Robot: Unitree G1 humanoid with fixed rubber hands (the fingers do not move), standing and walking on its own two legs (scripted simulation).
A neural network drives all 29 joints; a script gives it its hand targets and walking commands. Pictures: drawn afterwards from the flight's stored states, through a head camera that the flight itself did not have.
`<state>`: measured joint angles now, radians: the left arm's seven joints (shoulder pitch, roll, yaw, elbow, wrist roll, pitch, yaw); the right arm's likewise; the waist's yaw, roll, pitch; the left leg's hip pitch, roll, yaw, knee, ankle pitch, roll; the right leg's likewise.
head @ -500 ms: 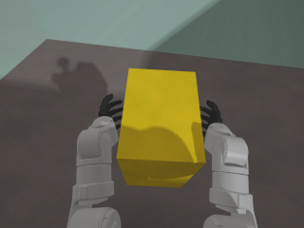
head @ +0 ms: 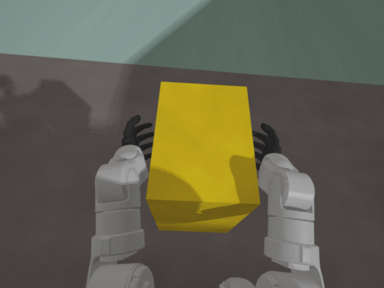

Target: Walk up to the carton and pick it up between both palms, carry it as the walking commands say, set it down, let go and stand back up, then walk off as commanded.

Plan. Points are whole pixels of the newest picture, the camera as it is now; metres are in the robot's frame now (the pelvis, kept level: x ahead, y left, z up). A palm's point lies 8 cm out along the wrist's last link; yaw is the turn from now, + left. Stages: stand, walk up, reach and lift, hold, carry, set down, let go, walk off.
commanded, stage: carry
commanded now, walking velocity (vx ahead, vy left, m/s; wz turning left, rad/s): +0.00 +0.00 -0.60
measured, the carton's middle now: (197, 166) +0.36 +0.02 +0.04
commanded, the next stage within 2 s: none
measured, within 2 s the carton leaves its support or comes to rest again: neither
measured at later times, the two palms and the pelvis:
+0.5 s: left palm (243, 175) +0.34 -0.08 +0.05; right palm (364, 215) +0.28 -0.34 +0.04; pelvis -0.03 -0.12 -0.02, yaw -10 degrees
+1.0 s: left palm (248, 192) +0.27 -0.07 +0.10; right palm out of the picture +0.22 -0.33 +0.10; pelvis -0.09 -0.12 -0.02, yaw -12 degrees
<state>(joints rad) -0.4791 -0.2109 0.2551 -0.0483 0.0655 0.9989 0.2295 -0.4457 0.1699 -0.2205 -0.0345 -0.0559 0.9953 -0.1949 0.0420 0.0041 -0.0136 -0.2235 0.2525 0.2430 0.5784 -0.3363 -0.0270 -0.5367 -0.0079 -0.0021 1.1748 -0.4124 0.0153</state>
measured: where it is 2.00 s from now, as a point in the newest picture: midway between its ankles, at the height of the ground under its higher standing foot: outside the picture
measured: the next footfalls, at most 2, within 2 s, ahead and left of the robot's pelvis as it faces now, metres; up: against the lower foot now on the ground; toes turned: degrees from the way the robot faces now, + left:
right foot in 0.20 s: +0.05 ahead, -0.24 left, +0.00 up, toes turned -14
left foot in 0.68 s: -0.06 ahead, -0.01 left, +0.00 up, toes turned -3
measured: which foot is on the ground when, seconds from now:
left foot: down 0.00-0.20, up 0.22-0.66, down 0.68-1.00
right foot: up 0.00-0.18, down 0.20-1.00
